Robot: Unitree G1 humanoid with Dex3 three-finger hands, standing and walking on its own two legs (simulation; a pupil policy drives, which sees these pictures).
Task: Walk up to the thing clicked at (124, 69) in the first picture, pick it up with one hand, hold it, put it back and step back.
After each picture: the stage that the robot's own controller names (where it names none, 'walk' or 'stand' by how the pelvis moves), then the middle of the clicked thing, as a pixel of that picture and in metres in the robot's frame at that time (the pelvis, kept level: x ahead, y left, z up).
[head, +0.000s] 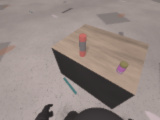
stand; (121, 67) +0.51 -0.26 -0.09
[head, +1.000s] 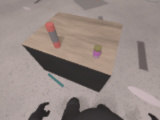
sink last; (96, 52) +0.57 +0.00 -0.05
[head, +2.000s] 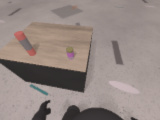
stand; (70, 53) +0.57 +0.23 -0.06
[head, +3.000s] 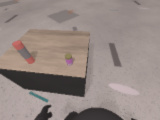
stand; (69, 59) +0.54 +0.24 -0.09
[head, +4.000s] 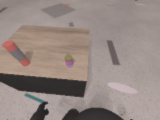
stand; (69, 61) +0.48 +0.21 -0.08
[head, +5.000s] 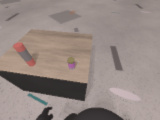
stand; (71, 63) +0.49 +0.21 -0.09
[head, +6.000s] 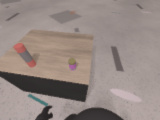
stand; (72, 64) +0.48 +0.20 -0.09
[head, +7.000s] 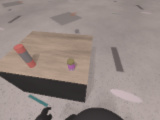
stand; (71, 65) +0.49 +0.21 -0.09
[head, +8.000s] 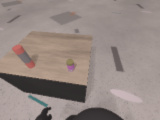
stand; (70, 65) +0.47 +0.21 -0.09
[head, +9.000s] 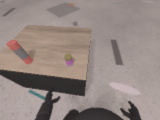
rise first; (69, 60) +0.49 +0.23 -0.09
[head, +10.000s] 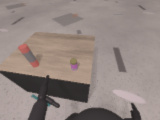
rise first; (74, 64) +0.49 +0.20 -0.09
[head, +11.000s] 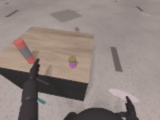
go down; (72, 62) +0.50 +0.19 -0.08
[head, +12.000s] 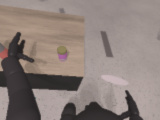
go down; (62, 54) +0.48 +0.20 -0.02
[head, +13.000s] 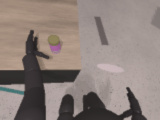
close in; (54, 45) +0.50 +0.20 +0.01
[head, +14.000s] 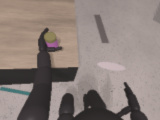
close; (52, 42) +0.52 +0.20 +0.03
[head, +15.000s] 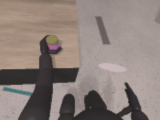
lift; (53, 45) +0.50 +0.20 +0.03
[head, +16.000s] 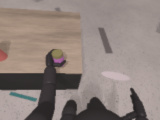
lift; (58, 58) +0.42 +0.19 +0.02
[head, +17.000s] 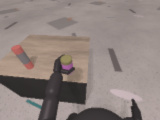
lift; (67, 65) +0.33 +0.16 +0.14
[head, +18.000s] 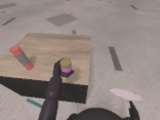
hold; (66, 68) +0.32 +0.18 +0.10
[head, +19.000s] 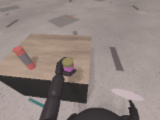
hold; (68, 67) +0.33 +0.16 +0.11
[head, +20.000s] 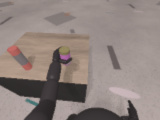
crouch; (65, 56) +0.40 +0.19 +0.13
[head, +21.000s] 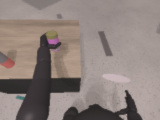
lower; (53, 41) +0.51 +0.22 +0.12
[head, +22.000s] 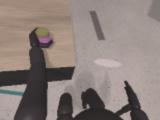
lower; (44, 38) +0.54 +0.22 +0.03
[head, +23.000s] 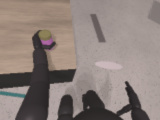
lower; (47, 40) +0.53 +0.21 +0.03
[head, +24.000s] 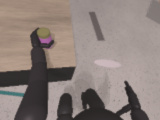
lower; (45, 39) +0.54 +0.21 +0.03
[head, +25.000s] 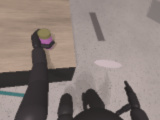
lower; (46, 39) +0.54 +0.21 +0.03
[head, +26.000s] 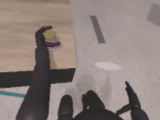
open; (51, 41) +0.54 +0.19 +0.02
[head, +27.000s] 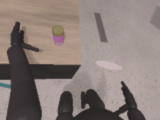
sink last; (58, 36) +0.54 +0.18 +0.02
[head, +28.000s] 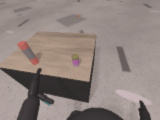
sink last; (75, 60) +0.52 +0.20 -0.04
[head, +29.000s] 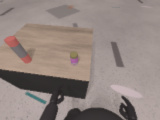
stand; (74, 58) +0.50 +0.18 -0.04
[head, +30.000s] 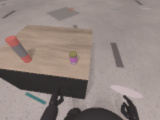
stand; (73, 58) +0.51 +0.18 -0.03
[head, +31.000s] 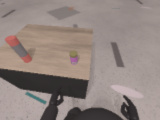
stand; (73, 58) +0.51 +0.18 -0.03
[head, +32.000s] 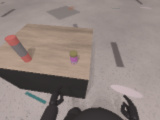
stand; (73, 57) +0.51 +0.18 -0.03
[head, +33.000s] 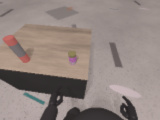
stand; (72, 58) +0.51 +0.18 -0.03
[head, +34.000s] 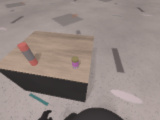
stand; (75, 62) +0.52 +0.18 -0.09
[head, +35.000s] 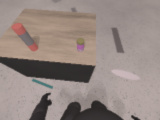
walk; (80, 45) +0.61 +0.12 -0.07
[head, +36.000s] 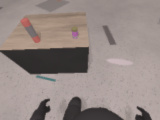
walk; (74, 33) +0.83 +0.23 -0.05
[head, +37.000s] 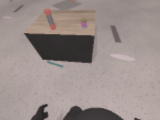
stand; (84, 24) +1.11 +0.20 -0.06
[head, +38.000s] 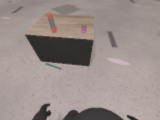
stand; (83, 28) +1.12 +0.19 -0.09
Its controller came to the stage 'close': yes
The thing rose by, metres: 0.21
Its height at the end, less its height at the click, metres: +0.00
